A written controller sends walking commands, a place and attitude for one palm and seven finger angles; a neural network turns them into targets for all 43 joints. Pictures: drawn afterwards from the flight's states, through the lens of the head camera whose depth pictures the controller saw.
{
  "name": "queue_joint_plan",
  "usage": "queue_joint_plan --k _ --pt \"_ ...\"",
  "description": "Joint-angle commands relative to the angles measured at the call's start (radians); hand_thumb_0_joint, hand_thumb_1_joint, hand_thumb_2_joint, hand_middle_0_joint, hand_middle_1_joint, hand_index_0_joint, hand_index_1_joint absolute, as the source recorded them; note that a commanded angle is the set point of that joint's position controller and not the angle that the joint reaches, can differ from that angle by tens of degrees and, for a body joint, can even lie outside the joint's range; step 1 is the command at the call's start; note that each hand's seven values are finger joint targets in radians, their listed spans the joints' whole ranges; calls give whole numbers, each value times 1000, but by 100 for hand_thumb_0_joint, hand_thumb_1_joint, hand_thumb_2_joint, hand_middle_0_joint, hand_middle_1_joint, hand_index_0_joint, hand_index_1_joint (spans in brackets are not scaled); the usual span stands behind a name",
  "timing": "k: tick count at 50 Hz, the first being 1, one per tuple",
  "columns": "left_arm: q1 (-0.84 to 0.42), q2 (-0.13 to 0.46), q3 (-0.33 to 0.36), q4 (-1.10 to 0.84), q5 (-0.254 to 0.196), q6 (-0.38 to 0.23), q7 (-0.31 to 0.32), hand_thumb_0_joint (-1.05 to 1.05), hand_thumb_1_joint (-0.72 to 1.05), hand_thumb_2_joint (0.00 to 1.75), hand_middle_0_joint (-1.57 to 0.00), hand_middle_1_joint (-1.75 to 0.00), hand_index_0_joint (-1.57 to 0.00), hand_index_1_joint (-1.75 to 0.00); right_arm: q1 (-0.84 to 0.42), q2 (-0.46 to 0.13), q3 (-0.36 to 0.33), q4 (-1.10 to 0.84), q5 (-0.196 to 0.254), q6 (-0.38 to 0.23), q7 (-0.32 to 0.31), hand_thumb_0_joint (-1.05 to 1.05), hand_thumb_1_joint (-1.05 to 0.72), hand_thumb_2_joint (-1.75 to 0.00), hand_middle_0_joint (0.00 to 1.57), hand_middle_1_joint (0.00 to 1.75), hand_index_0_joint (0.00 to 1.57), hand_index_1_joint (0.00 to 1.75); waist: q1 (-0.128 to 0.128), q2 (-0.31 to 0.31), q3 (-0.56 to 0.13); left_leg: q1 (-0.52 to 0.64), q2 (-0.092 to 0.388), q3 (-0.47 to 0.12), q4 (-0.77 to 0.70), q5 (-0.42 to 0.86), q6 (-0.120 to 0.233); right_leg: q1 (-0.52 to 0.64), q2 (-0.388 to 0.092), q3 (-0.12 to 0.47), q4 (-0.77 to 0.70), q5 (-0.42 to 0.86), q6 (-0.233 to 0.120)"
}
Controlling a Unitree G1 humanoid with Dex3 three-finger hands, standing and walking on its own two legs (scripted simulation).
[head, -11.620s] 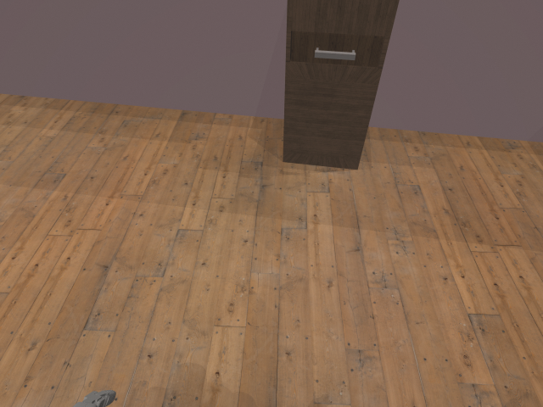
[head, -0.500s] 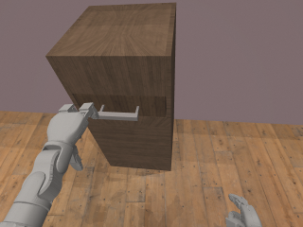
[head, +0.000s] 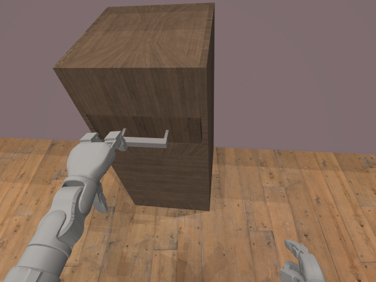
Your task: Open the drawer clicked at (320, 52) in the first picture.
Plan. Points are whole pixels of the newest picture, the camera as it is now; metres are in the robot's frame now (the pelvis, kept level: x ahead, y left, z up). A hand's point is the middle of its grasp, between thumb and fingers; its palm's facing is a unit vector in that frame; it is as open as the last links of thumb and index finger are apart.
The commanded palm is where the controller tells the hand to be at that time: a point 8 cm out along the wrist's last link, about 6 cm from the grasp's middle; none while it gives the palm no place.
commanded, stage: move the hooked fingers above the handle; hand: left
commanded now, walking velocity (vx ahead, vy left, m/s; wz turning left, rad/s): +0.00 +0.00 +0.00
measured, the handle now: (143, 137) +0.56 +0.24 -0.10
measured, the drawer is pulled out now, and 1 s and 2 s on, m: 0.00 0.00 0.00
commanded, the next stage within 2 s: none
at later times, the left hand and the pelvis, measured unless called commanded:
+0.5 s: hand (121, 158) +0.38 +0.23 +0.02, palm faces -0.06 -0.04 -1.00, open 13.8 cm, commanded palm +0.37 +0.25 +0.07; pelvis +0.00 +0.00 -0.01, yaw -1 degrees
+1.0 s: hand (129, 144) +0.45 +0.24 -0.01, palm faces -0.03 -0.03 -1.00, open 13.8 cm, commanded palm +0.44 +0.25 +0.03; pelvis -0.01 +0.02 -0.03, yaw -1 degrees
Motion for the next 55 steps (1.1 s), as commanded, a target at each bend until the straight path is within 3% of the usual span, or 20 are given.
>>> queue_joint_plan --k 1,5,9,12,15,19,23,26,27,29,32,34,38,42,44,47,50,53,54,55 --pt "-415 223 131 -128 24 -56 46 0 -50 30 -30 -120 -30 -120 -48 -103 -42 -123 -2 -41 -19 0 -90 -90 20 30 20 30 -25 -88 -244 21 -36 -11 -20 178 27 110 16 64 -65 169 -1" --pt "-457 244 163 -89 35 -106 92 0 -50 30 -30 -120 -30 -120 -16 -97 -55 -113 -6 -50 -23 0 -90 -90 20 30 20 30 -21 -33 -320 14 -39 -12 12 207 26 116 15 72 -36 208 -3" --pt "-455 255 197 40 37 -100 128 0 -50 30 -30 -120 -30 -120 13 -105 -66 -94 -2 -47 -21 0 -90 -90 20 30 20 30 -26 -81 -311 -52 -40 -6 32 214 25 111 19 72 -17 243 0" --pt "-478 222 156 123 44 -78 131 0 -50 30 -30 -120 -30 -120 28 -111 -69 -92 5 -42 -20 0 -90 -90 20 30 20 30 -37 -102 -293 -90 -39 2 39 208 25 89 19 68 -5 252 0" --pt "-532 205 123 151 51 -74 126 0 -50 30 -30 -120 -30 -120 58 -123 -80 -90 5 -39 -16 0 -90 -90 20 30 20 30 -53 -92 -335 -78 -37 0 54 215 29 68 22 64 8 252 0" --pt "-584 227 142 147 49 -117 127 0 -50 30 -30 -120 -30 -120 95 -127 -94 -86 -4 -35 -19 0 -90 -90 20 30 20 30 -65 -110 -402 -84 -40 -6 80 246 36 93 21 74 26 309 2" --pt "-642 270 188 223 63 -164 162 0 -50 30 -30 -120 -30 -120 132 -129 -99 -62 -5 -32 -23 0 -90 -90 20 30 20 30 -78 -108 -360 -127 -37 -5 97 210 38 37 21 74 39 276 3" --pt "-673 318 232 305 89 -168 208 0 -50 30 -30 -120 -30 -120 154 -131 -102 -50 -5 -30 -21 0 -90 -90 20 30 20 30 -74 -75 -363 -169 -39 -4 111 194 35 7 24 75 57 245 -3" --pt "-716 305 211 309 96 -166 222 0 -50 30 -30 -120 -30 -120 161 -131 -102 -47 -6 -31 -19 0 -90 -90 20 30 20 30 -84 -55 -372 -170 -39 -7 117 190 34 -14 25 72 63 236 -4" --pt "-724 329 232 374 107 -150 243 0 -50 30 -30 -120 -30 -120 175 -137 -106 -39 -8 -29 -16 0 -90 -90 20 30 20 30 -86 -68 -393 -192 -40 -8 128 192 34 -16 30 68 73 231 -6" --pt "-769 274 165 442 112 -128 250 0 -50 30 -30 -120 -30 -120 199 -137 -111 -33 -7 -31 -11 0 -90 -90 20 30 20 30 -109 -36 -423 -180 -37 -1 142 190 34 -52 33 66 79 233 -5" --pt "-812 245 135 469 108 -128 238 0 -50 30 -30 -120 -30 -120 222 -142 -116 -26 -10 -30 -9 0 -90 -90 20 30 20 30 -130 -49 -447 -167 -32 -10 153 211 35 -69 39 59 86 241 -6" --pt "-870 243 114 511 101 -150 211 0 -50 30 -30 -120 -30 -120 256 -152 -117 -17 -11 -26 -12 0 -90 -90 20 30 20 30 -152 -80 -453 -171 -28 -17 168 196 41 -97 40 64 88 231 -1" --pt "-914 290 156 542 116 -193 228 0 -50 30 -30 -120 -30 -120 283 -155 -115 -7 -19 -22 -14 0 -90 -90 20 30 20 30 -155 -70 -452 -207 -26 -27 193 187 41 -145 42 63 114 207 -4" --pt "-939 359 214 569 128 -197 256 0 -50 30 -30 -120 -30 -120 286 -162 -109 0 -25 -18 -11 0 -90 -90 20 30 20 30 -147 -67 -435 -256 -26 -32 204 178 41 -161 44 62 132 191 -9" --pt "-973 379 226 594 154 -182 303 0 -50 30 -30 -120 -30 -120 297 -161 -108 5 -33 -17 -2 0 -90 -90 20 30 20 30 -147 -1 -477 -267 -25 -34 234 209 35 -210 48 52 174 200 -14" --pt "-969 381 222 663 161 -143 326 0 -50 30 -30 -120 -30 -120 315 -169 -111 9 -39 -16 11 0 -90 -90 20 30 20 30 -155 -2 -512 -277 -21 -32 259 222 31 -232 54 44 194 202 -11" --pt "-1002 336 174 724 154 -105 314 0 -50 30 -30 -120 -30 -120 342 -178 -115 17 -38 -16 17 0 -90 -90 20 30 20 30 -183 -18 -521 -272 -14 -34 271 216 31 -262 58 41 190 193 -6" --pt "-1035 311 152 733 149 -103 303 0 -50 30 -30 -120 -30 -120 351 -179 -118 24 -39 -16 15 0 -90 -90 20 30 20 30 -206 -43 -532 -264 -11 -42 277 224 34 -269 60 40 190 198 -4" --pt "-1055 309 140 730 145 -105 290 0 -50 30 -30 -120 -30 -120 365 -184 -118 25 -38 -18 15 0 -90 -90 20 30 20 30 -208 -23 -538 -254 -9 -44 278 215 33 -282 59 41 188 184 -2"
